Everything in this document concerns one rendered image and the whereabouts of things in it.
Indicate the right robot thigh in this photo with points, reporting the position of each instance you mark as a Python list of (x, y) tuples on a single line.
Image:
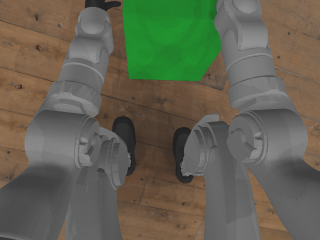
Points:
[(230, 212)]

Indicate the robot left forearm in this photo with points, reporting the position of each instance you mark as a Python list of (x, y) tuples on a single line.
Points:
[(84, 69)]

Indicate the left robot hand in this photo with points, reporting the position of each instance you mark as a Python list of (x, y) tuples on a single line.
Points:
[(102, 4)]

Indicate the robot right upper arm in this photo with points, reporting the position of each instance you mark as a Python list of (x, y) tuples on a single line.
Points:
[(272, 144)]

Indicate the robot right forearm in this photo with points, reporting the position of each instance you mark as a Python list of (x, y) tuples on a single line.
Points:
[(248, 60)]

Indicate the carton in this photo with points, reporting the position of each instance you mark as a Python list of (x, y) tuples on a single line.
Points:
[(173, 40)]

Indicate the robot thigh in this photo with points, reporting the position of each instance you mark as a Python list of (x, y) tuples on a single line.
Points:
[(92, 212), (230, 212)]

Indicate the robot left upper arm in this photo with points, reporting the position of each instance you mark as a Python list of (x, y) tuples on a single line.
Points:
[(34, 205)]

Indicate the left robot thigh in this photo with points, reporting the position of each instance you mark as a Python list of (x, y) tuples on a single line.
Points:
[(92, 212)]

